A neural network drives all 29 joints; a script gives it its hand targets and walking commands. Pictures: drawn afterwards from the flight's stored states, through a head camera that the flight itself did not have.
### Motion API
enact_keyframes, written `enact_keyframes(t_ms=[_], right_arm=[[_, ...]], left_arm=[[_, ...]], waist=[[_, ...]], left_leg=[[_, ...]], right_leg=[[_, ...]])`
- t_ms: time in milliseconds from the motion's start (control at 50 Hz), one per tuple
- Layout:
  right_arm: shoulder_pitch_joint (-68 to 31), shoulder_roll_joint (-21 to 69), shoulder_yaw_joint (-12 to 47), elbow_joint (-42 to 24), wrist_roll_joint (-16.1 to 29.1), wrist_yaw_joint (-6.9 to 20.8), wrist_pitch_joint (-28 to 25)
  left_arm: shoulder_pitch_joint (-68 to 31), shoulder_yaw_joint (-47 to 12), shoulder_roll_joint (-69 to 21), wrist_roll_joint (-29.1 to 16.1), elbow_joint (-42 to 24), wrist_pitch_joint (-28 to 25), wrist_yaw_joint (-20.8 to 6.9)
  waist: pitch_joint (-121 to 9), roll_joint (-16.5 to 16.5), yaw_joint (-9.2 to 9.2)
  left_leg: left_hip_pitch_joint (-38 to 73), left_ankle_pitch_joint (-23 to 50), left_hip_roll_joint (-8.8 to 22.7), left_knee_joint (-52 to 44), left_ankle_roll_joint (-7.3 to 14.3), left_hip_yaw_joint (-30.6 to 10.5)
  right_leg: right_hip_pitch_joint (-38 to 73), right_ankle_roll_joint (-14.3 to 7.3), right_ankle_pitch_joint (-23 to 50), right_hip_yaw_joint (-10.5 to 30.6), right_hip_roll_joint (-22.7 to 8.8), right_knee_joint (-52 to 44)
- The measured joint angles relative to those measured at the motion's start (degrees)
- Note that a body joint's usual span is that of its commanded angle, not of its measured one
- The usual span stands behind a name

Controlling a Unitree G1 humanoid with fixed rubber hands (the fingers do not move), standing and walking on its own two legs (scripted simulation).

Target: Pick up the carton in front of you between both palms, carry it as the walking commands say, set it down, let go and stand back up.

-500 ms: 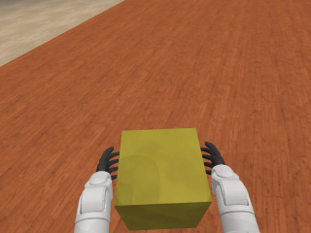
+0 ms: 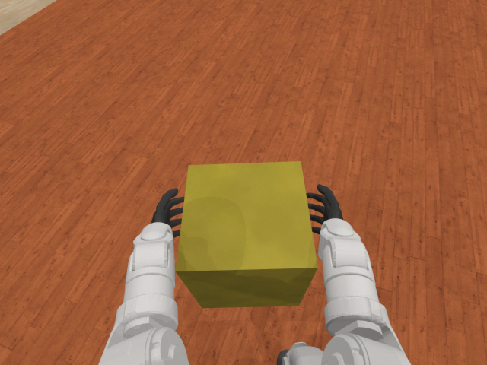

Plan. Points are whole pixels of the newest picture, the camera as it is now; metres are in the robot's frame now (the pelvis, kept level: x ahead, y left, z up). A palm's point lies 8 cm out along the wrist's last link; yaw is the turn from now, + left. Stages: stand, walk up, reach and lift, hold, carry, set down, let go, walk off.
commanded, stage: set down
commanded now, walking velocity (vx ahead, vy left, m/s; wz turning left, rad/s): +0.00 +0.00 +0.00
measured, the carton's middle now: (247, 240) +0.36 +0.00 -0.08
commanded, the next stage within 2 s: none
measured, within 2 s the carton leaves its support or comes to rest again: neither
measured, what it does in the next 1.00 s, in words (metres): lowers itself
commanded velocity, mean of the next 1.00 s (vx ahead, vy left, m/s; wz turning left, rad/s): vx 0.00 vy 0.00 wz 0.00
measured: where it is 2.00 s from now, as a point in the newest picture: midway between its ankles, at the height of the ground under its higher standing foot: outside the picture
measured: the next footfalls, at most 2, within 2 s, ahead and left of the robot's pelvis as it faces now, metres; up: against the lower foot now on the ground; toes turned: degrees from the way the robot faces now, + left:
none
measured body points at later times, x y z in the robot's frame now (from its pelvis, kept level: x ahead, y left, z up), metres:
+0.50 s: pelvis -0.02 +0.04 -0.12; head +0.20 +0.00 +0.27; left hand +0.44 +0.12 -0.19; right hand +0.38 -0.17 -0.20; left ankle +0.01 +0.16 -0.72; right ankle +0.09 -0.09 -0.72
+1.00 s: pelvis -0.05 +0.04 -0.24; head +0.25 +0.00 +0.10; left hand +0.48 +0.08 -0.35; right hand +0.40 -0.21 -0.35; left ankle +0.01 +0.16 -0.72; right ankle +0.09 -0.09 -0.72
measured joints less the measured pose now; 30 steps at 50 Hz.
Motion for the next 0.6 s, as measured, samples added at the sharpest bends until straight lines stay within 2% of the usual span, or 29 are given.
enact_keyframes(t_ms=[120,240,320,380,600], right_arm=[[-0.2,-1.3,1.0,-1.3,1.5,0.0,-8.8],[-0.7,-3.8,4.1,-3.7,7.0,-1.2,-14.6],[-1.8,-5.8,6.0,-5.0,10.6,-1.7,-15.1],[-3.3,-6.9,5.9,-4.8,11.5,-1.6,-14.5],[-9.9,-9.1,-0.1,0.5,8.1,2.2,-11.5]], left_arm=[[-2.6,-2.0,0.6,-2.4,0.7,-8.1,1.5],[-3.5,-7.5,2.2,-10.2,-1.6,-13.1,4.4],[-4.6,-10.6,3.3,-15.5,-3.1,-13.3,6.4],[-6.1,-10.6,3.3,-17.1,-3.2,-12.5,7.2],[-12.0,-7.7,1.5,-14.0,0.1,-9.0,9.4]], waist=[[0.4,-0.4,-0.27],[-1.9,-0.1,-0.71],[-6.2,0.5,-1.36],[-9.5,1.1,-1.90],[-16.0,2.3,-3.97]], left_leg=[[-16.4,-0.4,-1.3,6.8,-1.7,1.1],[-34.9,-2.2,-2.5,16.0,-3.2,2.3],[-45.7,-4.3,-3.6,23.0,-2.7,2.8],[-51.7,-6.0,-4.3,27.5,-2.2,3.2],[-66.0,-9.7,-5.5,38.0,-1.0,4.6]], right_leg=[[-16.9,0.6,-0.3,1.4,-0.8,7.0],[-35.7,1.6,-1.4,2.8,-1.5,15.7],[-46.5,2.4,-3.3,3.4,-2.3,22.5],[-52.4,3.0,-4.9,3.8,-2.7,26.8],[-66.9,4.5,-8.0,5.3,-3.2,36.7]])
